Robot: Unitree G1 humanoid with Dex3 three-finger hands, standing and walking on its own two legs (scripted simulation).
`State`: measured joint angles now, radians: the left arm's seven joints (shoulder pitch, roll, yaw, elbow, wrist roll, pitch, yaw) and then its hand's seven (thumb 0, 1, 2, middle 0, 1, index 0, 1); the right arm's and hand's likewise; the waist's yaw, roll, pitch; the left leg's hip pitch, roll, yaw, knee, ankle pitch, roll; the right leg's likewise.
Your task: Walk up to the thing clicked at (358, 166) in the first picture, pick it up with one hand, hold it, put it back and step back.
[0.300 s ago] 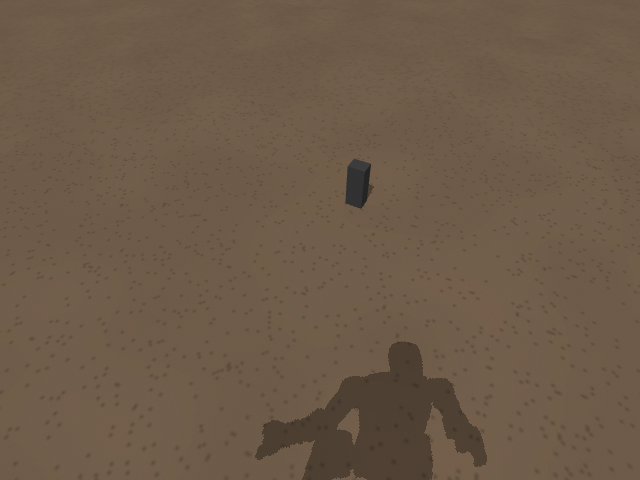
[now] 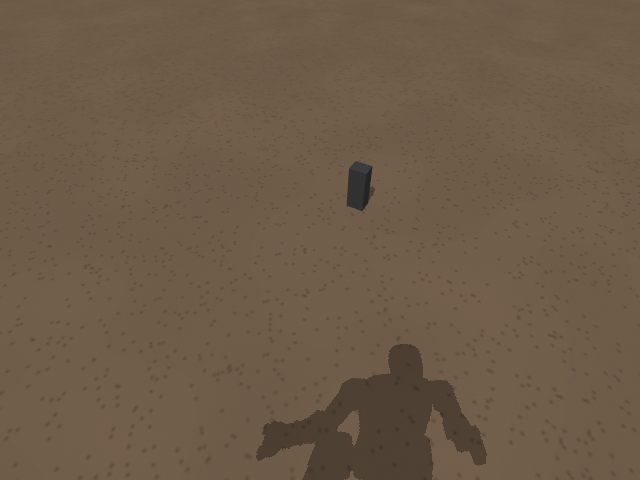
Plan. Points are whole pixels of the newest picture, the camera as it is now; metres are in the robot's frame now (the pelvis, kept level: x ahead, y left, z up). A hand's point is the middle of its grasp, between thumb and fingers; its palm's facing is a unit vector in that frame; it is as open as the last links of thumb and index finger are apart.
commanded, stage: stand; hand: left
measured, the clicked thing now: (358, 186) +1.47 -0.11 -0.67
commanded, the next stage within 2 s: walk up in 0.82 s
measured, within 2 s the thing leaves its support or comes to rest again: neither
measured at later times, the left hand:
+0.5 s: hand out of the picture +0.07 +0.25 -0.16, palm faces -0.02 -0.94 -0.33, open 7.4 cm
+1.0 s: hand out of the picture +0.12 +0.25 -0.15, palm faces -0.10 -0.93 -0.35, open 7.4 cm
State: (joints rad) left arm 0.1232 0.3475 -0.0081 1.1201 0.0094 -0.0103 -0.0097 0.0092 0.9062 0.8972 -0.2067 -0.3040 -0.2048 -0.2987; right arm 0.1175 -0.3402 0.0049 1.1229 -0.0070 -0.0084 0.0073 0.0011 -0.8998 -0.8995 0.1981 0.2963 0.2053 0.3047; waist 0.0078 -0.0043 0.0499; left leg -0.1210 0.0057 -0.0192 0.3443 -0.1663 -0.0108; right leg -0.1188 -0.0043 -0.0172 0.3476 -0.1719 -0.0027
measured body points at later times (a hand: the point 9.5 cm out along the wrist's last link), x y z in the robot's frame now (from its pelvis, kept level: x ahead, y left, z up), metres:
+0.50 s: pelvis +0.01 +0.00 +0.00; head +0.01 +0.00 +0.45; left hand +0.07 +0.30 -0.13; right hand +0.08 -0.30 -0.13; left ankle +0.02 +0.13 -0.75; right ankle +0.01 -0.12 -0.75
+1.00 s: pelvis +0.04 -0.02 +0.00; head +0.04 -0.02 +0.45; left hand +0.12 +0.30 -0.12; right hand +0.08 -0.35 -0.12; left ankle +0.02 +0.12 -0.75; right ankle +0.05 -0.15 -0.71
